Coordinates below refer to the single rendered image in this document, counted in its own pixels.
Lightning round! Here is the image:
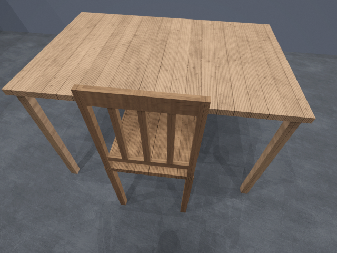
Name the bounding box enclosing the table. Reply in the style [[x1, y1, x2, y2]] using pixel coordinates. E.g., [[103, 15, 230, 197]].
[[2, 12, 316, 194]]

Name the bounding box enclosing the chair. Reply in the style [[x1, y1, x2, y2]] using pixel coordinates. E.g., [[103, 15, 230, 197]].
[[71, 84, 211, 213]]

